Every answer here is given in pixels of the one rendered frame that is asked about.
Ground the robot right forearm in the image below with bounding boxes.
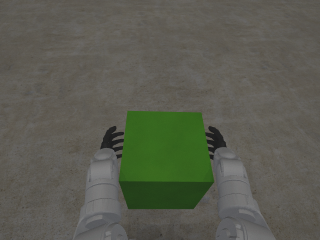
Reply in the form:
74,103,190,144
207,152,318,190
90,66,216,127
213,147,271,231

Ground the robot left hand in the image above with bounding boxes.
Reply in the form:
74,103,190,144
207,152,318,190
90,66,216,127
100,126,124,159

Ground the robot left forearm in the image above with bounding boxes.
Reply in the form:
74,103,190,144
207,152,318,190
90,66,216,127
72,148,122,240

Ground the robot right hand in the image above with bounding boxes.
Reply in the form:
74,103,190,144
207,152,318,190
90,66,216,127
205,126,227,160

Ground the carton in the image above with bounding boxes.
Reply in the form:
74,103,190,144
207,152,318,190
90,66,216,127
119,111,214,209

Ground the left robot upper arm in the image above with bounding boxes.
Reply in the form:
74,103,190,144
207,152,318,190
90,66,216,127
73,222,128,240

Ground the right robot upper arm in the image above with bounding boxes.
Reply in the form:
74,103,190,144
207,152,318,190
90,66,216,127
215,216,276,240

